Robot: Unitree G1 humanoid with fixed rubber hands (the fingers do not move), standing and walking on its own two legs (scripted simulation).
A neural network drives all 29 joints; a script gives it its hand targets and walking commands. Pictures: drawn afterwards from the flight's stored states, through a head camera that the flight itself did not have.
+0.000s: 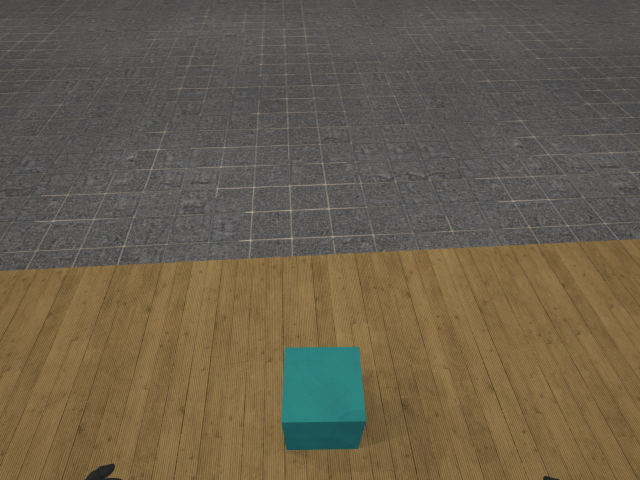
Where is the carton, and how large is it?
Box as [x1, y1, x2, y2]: [282, 347, 365, 449]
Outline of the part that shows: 285,348 282,400 282,427 286,448 357,448 365,423 358,347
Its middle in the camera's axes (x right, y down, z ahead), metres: +0.01 +0.46 +1.11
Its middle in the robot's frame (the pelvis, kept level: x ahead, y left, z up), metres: +0.47 +0.00 -0.66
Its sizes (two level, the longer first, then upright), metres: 0.210 0.200 0.250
